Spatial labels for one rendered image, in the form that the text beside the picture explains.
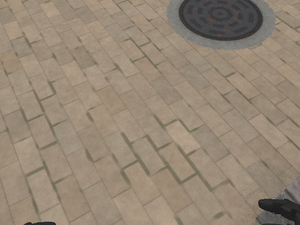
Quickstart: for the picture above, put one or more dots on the right robot hand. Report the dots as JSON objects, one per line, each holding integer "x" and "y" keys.
{"x": 288, "y": 209}

